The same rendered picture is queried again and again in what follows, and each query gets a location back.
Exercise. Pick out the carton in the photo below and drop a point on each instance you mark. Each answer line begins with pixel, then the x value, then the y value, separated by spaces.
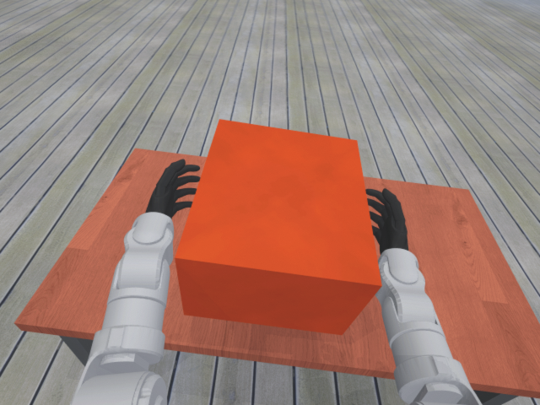
pixel 279 232

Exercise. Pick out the robot left hand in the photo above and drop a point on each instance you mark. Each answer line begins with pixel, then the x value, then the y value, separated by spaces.
pixel 164 196

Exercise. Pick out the left robot forearm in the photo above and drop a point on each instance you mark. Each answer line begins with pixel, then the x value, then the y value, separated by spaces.
pixel 131 337

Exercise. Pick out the robot left upper arm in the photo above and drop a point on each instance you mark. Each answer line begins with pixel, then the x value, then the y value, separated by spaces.
pixel 134 388

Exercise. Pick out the right robot forearm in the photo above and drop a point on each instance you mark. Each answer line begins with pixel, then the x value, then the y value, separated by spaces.
pixel 425 369

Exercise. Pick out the table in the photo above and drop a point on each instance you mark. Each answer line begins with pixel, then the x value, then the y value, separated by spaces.
pixel 489 326

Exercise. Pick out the robot right hand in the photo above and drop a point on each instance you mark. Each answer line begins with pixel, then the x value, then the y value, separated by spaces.
pixel 392 231

